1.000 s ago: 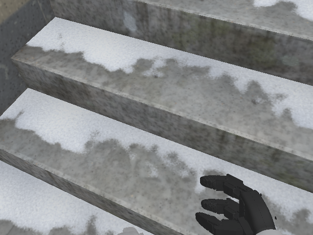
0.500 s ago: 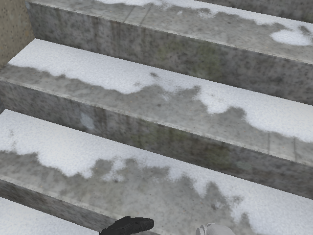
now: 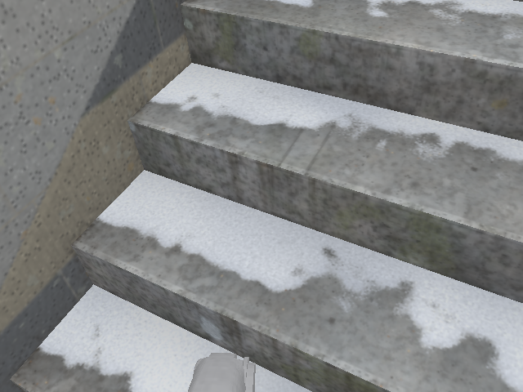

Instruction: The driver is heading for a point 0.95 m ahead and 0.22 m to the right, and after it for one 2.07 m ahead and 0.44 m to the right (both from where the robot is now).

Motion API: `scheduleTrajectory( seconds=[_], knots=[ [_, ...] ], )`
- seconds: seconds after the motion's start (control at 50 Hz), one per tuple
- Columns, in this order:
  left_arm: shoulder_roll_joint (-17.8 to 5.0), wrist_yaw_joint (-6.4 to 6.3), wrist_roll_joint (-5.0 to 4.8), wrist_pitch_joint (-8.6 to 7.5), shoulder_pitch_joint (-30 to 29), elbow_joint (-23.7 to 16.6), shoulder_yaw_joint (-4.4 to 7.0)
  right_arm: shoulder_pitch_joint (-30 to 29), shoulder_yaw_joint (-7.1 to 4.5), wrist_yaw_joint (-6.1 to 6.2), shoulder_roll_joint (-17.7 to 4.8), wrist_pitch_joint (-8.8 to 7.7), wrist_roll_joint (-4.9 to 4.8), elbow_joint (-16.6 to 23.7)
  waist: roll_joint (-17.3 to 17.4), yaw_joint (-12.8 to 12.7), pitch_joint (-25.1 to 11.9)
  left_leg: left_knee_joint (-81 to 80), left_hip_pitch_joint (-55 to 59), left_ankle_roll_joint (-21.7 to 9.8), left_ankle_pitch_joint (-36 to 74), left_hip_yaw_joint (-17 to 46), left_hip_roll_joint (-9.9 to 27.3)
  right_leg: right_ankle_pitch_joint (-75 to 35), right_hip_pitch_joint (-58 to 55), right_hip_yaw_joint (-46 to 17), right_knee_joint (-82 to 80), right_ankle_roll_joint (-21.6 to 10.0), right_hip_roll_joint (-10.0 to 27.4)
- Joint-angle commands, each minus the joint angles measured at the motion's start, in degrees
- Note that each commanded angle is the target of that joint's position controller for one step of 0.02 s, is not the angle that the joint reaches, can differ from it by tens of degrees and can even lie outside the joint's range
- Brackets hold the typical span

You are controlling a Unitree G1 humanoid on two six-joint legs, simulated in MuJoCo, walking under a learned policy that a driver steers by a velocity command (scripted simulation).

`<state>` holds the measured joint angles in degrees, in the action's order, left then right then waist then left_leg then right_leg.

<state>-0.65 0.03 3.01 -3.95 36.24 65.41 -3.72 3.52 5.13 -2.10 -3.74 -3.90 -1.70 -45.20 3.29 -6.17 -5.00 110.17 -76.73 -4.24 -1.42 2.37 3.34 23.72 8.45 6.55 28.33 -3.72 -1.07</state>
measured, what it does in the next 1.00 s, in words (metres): climbs: left foot 0.17 m higher, then right foot 0.17 m higher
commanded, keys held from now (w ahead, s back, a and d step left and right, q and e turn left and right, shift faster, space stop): w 0.56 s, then w+e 0.44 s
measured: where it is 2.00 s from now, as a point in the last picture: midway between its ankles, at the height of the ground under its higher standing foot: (452, 62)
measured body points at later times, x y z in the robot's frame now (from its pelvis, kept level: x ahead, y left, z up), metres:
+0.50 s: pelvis +0.30 +0.04 +0.17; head +0.26 +0.05 +0.62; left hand +0.53 +0.20 +0.10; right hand +0.22 -0.15 +0.01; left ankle +0.31 +0.11 -0.56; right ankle +0.38 -0.13 -0.21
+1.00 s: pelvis +0.56 -0.04 +0.33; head +0.53 -0.06 +0.78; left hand +0.54 +0.19 +0.18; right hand +0.74 -0.27 +0.26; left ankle +0.60 +0.12 -0.10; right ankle +0.54 -0.09 -0.39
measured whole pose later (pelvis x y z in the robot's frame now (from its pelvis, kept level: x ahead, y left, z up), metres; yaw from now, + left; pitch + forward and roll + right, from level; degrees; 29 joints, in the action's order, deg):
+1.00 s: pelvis +0.56 -0.04 +0.33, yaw -10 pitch +3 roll +2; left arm -9.3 3.3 2.5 -0.5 28.2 62.0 -1.5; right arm 4.3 2.8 -2.6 -9.0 -7.0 1.0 -41.1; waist 0.9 0.4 -8.1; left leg 118.9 -62.8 -8.6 -1.1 4.4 2.6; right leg 21.3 20.7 0.1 39.1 -6.2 -5.1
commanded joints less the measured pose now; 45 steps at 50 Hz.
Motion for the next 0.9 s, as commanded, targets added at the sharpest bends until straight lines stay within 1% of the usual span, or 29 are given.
scheduleTrajectory(
  seconds=[0.02,0.06,0.1,0.12,0.14,0.16,0.18,0.2,0.22,0.24,0.26,0.28,0.3,0.34,0.36,0.4,0.44,0.5,0.56,0.6,0.64,0.72,0.74,0.76,0.78,0.8,0.82,0.86,0.9],
  knots=[
    [-7.7,-1.2,-1.12,1.01,8.5,-0.1,1.64,-15.0,0.61,-1.0,-0.2,-1.36,-0.63,9.1,-8.5,-1.6,9.5,1.1,-26.3,1.5,-6.2,-1.4,1.8,-18.9,-18.2,-18.2,-11.1,-3.9,16.3],
    [-5.9,-2.5,-2.6,1.82,9.4,0.6,0.95,-22.5,2.01,-1.43,0.9,-1.6,-0.9,15.2,-8.9,-1.7,11.7,-4.7,-21.9,2.5,-5.8,-5.8,5.2,-21.7,-11.8,-18.3,-16.8,-3.8,17.2],
    [-7.4,-3.59,-4.91,1.88,10.5,1.6,1.25,-33.7,4.59,-2.78,3.9,-1.69,-0.01,21.1,-7.3,-3.0,12.8,-28.6,8.1,1.2,-7.5,-14.1,6.0,-35.4,3.7,-12.7,-32.8,-3.6,18.3],
    [-8.8,-3.13,-4.76,1.53,8.0,1.3,1.09,-29.8,3.65,-3.11,1.3,-1.75,-0.98,20.0,-6.5,0.2,9.5,-39.1,26.9,-0.5,-8.4,-19.7,1.6,-54.9,6.9,-6.7,-31.8,-3.5,15.2],
    [-11.2,-1.75,-3.33,-0.08,11.2,3.1,0.99,-22.8,2.13,-2.64,0.1,-3.12,-0.97,19.1,-16.0,4.9,2.2,-35.5,44.3,-2.9,-13.0,-23.6,-5.5,-95.1,4.3,-3.6,-21.7,-4.5,15.1],
    [-16.9,-1.13,-2.04,-1.09,9.2,2.3,2.32,-7.2,-0.78,-1.64,-5.1,-2.77,-1.18,14.6,-25.6,12.3,-4.8,-38.5,53.5,-5.1,-14.9,-19.0,-7.7,-117.4,-4.6,-3.9,-12.9,-5.6,16.2],
    [-22.7,-1.11,-2.09,-1.18,2.1,0.6,4.02,4.4,-4.12,-0.89,-12.0,-1.58,-0.37,10.7,-27.9,20.4,-8.9,-49.3,57.1,-7.3,-18.7,-10.6,-6.2,-121.2,-12.1,-4.8,-2.4,-5.1,16.1],
    [-23.2,-1.4,-1.51,-1.77,-3.0,-2.9,4.79,16.2,-6.74,-0.71,-18.4,-0.66,1.96,5.8,-20.3,24.2,-15.4,-53.4,73.6,-10.7,-13.1,5.1,-0.3,-107.8,-1.6,-8.8,12.0,-4.3,14.6],
    [-13.4,-0.29,-2.59,-3.32,0.5,-4.1,3.29,23.5,-8.83,1.08,-22.4,0.7,4.01,1.6,2.4,19.8,-23.8,-75.5,90.4,-18.9,-30.3,36.4,11.9,-67.2,18.5,-11.6,32.7,-2.6,3.8],
    [-13.3,2.03,-1.66,-5.03,-4.9,-3.1,3.73,26.2,-8.09,2.93,-21.2,2.62,5.72,-1.4,7.6,20.1,-26.5,-96.3,86.1,-19.6,-35.7,56.2,18.4,-19.6,20.3,-17.9,60.9,-2.2,-4.2],
    [-9.1,4.31,-3.16,-5.55,-10.1,-7.7,4.16,21.8,-5.78,3.0,-13.5,2.75,5.91,-4.1,5.2,15.3,-17.8,-98.1,76.2,-14.8,-38.6,54.4,18.3,-18.9,29.8,-25.4,81.7,-3.4,-4.3],
    [-5.1,4.68,-3.86,-4.68,-19.1,-14.2,2.84,17.8,-4.05,2.1,-6.7,2.02,4.42,-7.0,1.5,10.9,-6.2,-94.5,64.7,-10.4,-39.3,42.8,17.0,-18.0,38.3,-21.8,90.5,-5.4,-2.8],
    [-3.0,4.3,-3.02,-4.02,-24.9,-19.2,1.68,13.8,-2.54,1.23,-2.2,0.45,4.05,-10.2,-2.5,7.4,2.5,-90.5,53.2,-7.6,-33.0,29.6,14.5,-16.6,43.1,-19.8,95.3,-8.0,-1.5],
    [0.0,3.8,-3.38,-2.55,-21.3,-20.9,-0.45,11.8,-2.02,-0.8,1.2,-0.75,4.2,-13.6,-7.6,0.7,3.9,-85.7,49.3,-1.6,-17.4,10.2,9.1,-18.7,49.7,-21.0,99.6,-10.9,0.2],
    [1.1,3.85,-4.22,-1.89,-18.4,-20.3,-1.45,10.5,-1.77,-1.02,1.4,-0.45,4.75,-13.5,-5.4,-1.4,4.3,-85.8,49.3,-0.7,-12.9,3.6,7.4,-18.6,53.6,-21.5,100.1,-10.7,0.5],
    [-1.5,2.88,-5.63,-0.33,-18.8,-19.8,-1.87,11.7,-1.12,-1.44,0.2,-0.65,5.89,-14.1,-2.0,-1.3,4.7,-90.0,47.6,-1.6,-8.6,-2.3,7.2,-19.4,59.3,-17.4,104.1,-7.9,0.1],
    [-1.0,1.54,-5.05,1.15,-23.1,-22.3,-3.01,12.5,-0.37,-1.52,-2.2,-0.7,5.71,-15.4,2.3,-1.6,8.1,-92.8,43.1,-1.4,-10.2,-3.3,6.7,-21.6,65.9,-14.9,108.2,-5.6,0.1],
    [-3.9,0.53,-2.72,1.32,-33.1,-27.0,-3.35,15.6,0.13,-1.57,-3.9,-0.54,3.84,-17.0,0.5,0.7,9.3,-96.2,37.6,-0.1,-12.3,-5.0,4.3,-27.0,62.9,-9.8,93.0,-2.3,1.0],
    [-3.9,-0.23,-2.7,1.24,-41.8,-29.4,-4.16,27.1,-1.75,1.37,-8.8,0.16,3.65,-19.6,2.8,7.2,4.3,-103.0,55.7,-4.9,-11.2,2.4,8.1,-19.8,66.9,-1.7,85.3,1.6,5.8],
    [-2.9,0.31,-3.05,1.05,-46.1,-30.9,-4.21,33.3,-2.89,3.86,-9.5,0.95,2.59,-21.2,2.2,9.1,3.2,-101.6,76.8,-4.8,-2.5,4.1,12.0,-12.8,77.5,-5.3,82.5,1.4,8.2],
    [-2.9,2.1,-3.54,0.76,-46.9,-30.4,-3.79,33.8,-3.96,4.56,-10.8,1.63,3.86,-20.7,0.6,9.6,1.4,-103.1,86.6,-4.9,3.0,0.3,15.7,-9.0,77.0,-4.9,77.2,-0.6,8.4],
    [-3.9,3.41,-3.1,0.75,-46.7,-29.8,-2.14,29.6,-4.27,2.66,-12.6,1.85,3.09,-18.9,6.8,4.6,-1.9,-96.9,72.4,-7.0,69.5,-10.7,12.3,8.0,34.6,8.4,52.8,-4.7,-0.8],
    [-7.1,3.23,-3.85,0.99,-39.8,-27.7,-0.47,28.8,-4.77,2.96,-15.4,1.69,3.18,-18.0,12.2,1.7,-4.7,-89.7,78.5,-7.7,87.2,-9.9,13.0,11.7,29.9,7.8,43.7,-5.5,-4.4],
    [-10.4,3.37,-3.15,1.36,-32.6,-24.8,1.23,25.5,-5.18,2.86,-16.9,1.27,2.95,-16.3,14.9,-2.0,-7.4,-80.4,80.8,-7.5,93.1,-10.1,13.1,7.6,23.4,1.2,34.7,-7.2,-4.1],
    [-17.2,3.35,-1.41,2.4,-20.8,-22.1,3.62,23.1,-5.54,2.23,-17.0,-0.51,4.04,-13.2,5.3,-5.5,-12.5,-65.2,67.0,-5.8,84.4,-8.6,10.3,-4.1,6.5,-21.5,25.7,-12.7,3.2],
    [-23.8,1.7,-1.09,4.41,-12.4,-19.4,5.99,20.9,-4.97,0.47,-12.4,-2.31,4.22,-11.3,-17.7,-5.9,-18.2,-44.3,47.1,-2.4,24.2,-5.5,-0.9,10.1,-9.8,-52.2,-4.2,-19.7,12.8],
    [-23.4,-0.12,0.17,4.53,-9.4,-16.2,6.5,16.0,-5.72,-1.54,-10.4,-3.74,3.07,-10.4,-19.0,-3.8,-14.6,-15.8,34.7,0.1,-4.4,4.7,-7.4,16.3,-8.2,-70.8,-18.4,-18.9,17.4],
    [-10.7,1.06,0.46,2.31,-16.2,-13.9,2.55,3.3,-4.09,-3.22,-5.7,-4.56,2.21,-0.5,-6.9,3.2,4.3,3.5,19.0,-2.1,-2.6,7.0,-4.0,14.0,11.3,-52.9,-10.4,-12.0,14.0],
    [-6.5,2.71,-0.39,1.22,-17.7,-10.1,1.74,6.5,-2.91,-1.33,-3.7,-3.63,3.66,2.4,-0.8,8.8,6.1,9.7,15.4,-4.9,-0.7,4.6,-2.3,-2.1,15.6,-34.6,-5.2,-5.5,8.9]
  ],
)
